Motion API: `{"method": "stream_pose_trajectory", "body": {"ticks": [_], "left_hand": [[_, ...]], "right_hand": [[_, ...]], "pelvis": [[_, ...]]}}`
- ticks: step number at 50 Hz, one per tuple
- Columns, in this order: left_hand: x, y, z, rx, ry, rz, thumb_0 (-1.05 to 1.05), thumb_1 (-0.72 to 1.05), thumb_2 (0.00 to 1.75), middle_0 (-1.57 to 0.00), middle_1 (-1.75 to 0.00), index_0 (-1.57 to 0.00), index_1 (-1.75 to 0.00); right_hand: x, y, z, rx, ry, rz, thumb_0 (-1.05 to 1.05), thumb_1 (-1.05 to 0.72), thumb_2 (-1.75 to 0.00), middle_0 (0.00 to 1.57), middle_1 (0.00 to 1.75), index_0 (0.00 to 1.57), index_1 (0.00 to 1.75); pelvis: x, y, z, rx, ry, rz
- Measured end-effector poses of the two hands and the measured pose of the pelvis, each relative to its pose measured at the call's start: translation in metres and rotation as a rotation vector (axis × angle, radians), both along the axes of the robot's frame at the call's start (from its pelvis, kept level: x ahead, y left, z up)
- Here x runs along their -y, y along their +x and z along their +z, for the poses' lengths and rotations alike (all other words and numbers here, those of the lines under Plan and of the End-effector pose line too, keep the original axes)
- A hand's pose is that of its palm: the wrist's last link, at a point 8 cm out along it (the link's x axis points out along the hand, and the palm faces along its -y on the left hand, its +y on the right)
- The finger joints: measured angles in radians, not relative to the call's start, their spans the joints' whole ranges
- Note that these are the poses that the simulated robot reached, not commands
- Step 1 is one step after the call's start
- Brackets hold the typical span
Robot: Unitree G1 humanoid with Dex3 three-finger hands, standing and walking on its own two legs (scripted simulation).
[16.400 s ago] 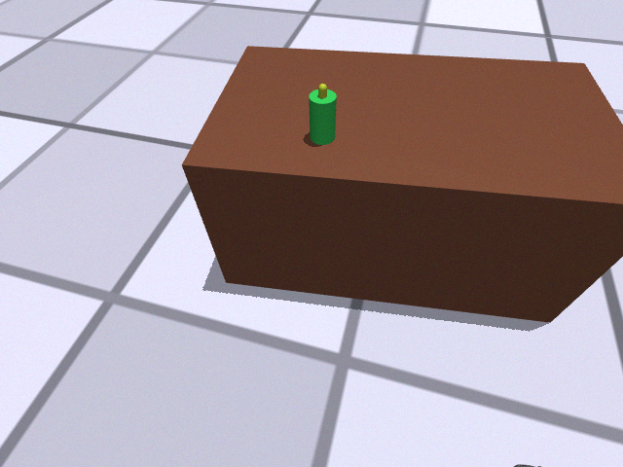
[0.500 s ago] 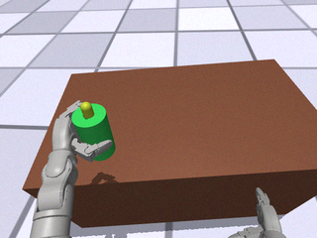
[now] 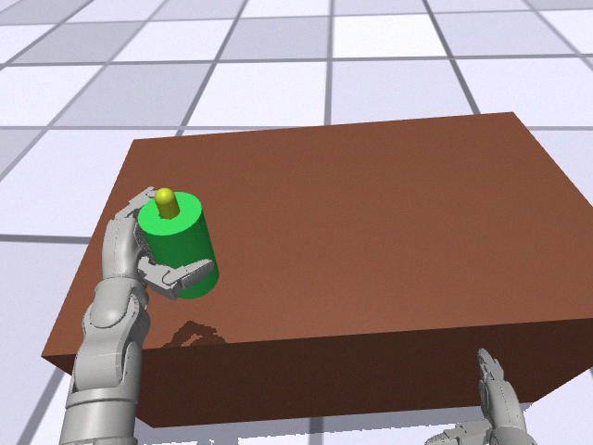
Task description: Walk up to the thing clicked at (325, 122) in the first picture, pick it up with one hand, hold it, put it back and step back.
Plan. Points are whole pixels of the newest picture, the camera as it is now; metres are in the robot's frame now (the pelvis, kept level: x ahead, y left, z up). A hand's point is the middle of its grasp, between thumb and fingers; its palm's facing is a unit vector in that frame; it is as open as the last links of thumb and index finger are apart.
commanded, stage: crouch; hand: left
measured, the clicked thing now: (179, 239) +0.32 +0.15 +0.14
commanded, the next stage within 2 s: lower in 1.18 s
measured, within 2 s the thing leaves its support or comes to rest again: neither
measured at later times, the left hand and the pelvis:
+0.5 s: hand (204, 231) +0.41 +0.16 +0.05, palm faces +0.08 -1.00 -0.01, open 10.6 cm; pelvis -0.02 +0.00 -0.02, yaw -1 degrees
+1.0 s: hand (213, 224) +0.46 +0.16 +0.01, palm faces +0.10 -0.99 -0.01, open 10.6 cm; pelvis -0.02 +0.00 -0.05, yaw -1 degrees
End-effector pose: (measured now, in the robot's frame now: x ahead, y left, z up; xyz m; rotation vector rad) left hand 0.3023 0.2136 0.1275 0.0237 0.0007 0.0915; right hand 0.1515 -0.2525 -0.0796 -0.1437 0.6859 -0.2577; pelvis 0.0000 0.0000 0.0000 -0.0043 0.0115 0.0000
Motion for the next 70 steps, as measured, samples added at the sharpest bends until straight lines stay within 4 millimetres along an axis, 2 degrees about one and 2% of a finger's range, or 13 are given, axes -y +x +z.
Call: {"method": "stream_pose_trajectory", "body": {"ticks": [6, 13, 28, 38, 52, 70], "left_hand": [[-0.001, 0.005, -0.005, -0.003, -0.024, 0.012, 0.00, -0.59, 1.13, -0.77, -1.17, -0.75, -1.14], [0.000, 0.026, -0.031, -0.069, -0.021, 0.007, 0.00, -0.59, 1.13, -0.77, -1.17, -0.75, -1.14], [0.005, 0.091, -0.081, -0.075, -0.030, -0.008, 0.00, -0.59, 1.13, -0.77, -1.16, -0.76, -1.13], [0.005, 0.114, -0.104, -0.063, -0.034, 0.007, 0.00, -0.59, 1.13, -0.77, -1.17, -0.75, -1.13], [0.000, 0.139, -0.123, -0.052, -0.019, 0.011, 0.00, -0.59, 1.13, -0.76, -1.17, -0.75, -1.13], [-0.002, 0.158, -0.146, -0.056, -0.021, 0.001, 0.00, -0.59, 1.13, -0.77, -1.16, -0.76, -1.13]], "right_hand": [[-0.007, -0.002, 0.003, 0.005, 0.006, 0.023, -0.01, 0.54, -0.06, 0.05, 0.05, 0.05, 0.05], [-0.011, -0.012, -0.002, -0.020, 0.007, 0.032, -0.01, 0.55, -0.05, 0.05, 0.05, 0.05, 0.06], [0.015, -0.045, -0.003, -0.040, -0.099, -0.004, -0.02, 0.54, -0.05, 0.05, 0.05, 0.05, 0.05], [0.017, -0.042, 0.002, -0.014, -0.135, 0.023, -0.02, 0.53, -0.06, 0.05, 0.05, 0.05, 0.05], [0.009, -0.038, -0.003, -0.011, -0.135, 0.059, -0.01, 0.53, -0.06, 0.05, 0.05, 0.05, 0.05], [0.007, -0.033, -0.004, -0.028, -0.161, 0.066, -0.01, 0.52, -0.06, 0.05, 0.05, 0.05, 0.05]], "pelvis": [[0.000, -0.002, 0.000, -0.001, 0.001, 0.003], [0.000, -0.010, -0.003, -0.025, 0.002, 0.000], [-0.002, -0.026, -0.025, -0.163, -0.001, -0.023], [-0.001, -0.026, -0.039, -0.237, -0.008, -0.023], [0.000, -0.023, -0.056, -0.310, -0.017, -0.020], [-0.003, -0.018, -0.070, -0.365, -0.026, -0.021]]}}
